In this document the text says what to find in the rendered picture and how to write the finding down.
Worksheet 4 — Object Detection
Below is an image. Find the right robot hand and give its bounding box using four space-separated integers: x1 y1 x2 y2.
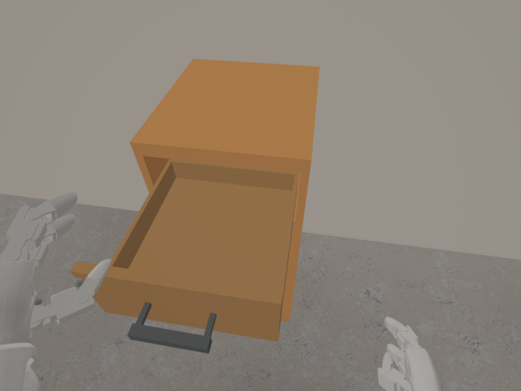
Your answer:
378 317 441 391

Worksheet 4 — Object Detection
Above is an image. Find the cabinet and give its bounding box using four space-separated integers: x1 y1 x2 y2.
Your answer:
130 59 320 322

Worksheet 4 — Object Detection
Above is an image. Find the left robot hand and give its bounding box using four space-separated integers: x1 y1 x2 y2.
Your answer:
0 191 112 345

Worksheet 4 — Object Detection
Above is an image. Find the drawer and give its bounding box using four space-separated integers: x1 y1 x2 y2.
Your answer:
70 159 299 342

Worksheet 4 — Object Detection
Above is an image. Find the left robot forearm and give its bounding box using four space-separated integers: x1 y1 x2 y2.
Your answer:
0 343 40 391

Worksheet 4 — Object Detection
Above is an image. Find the handle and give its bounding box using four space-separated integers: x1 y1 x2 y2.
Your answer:
127 302 217 354

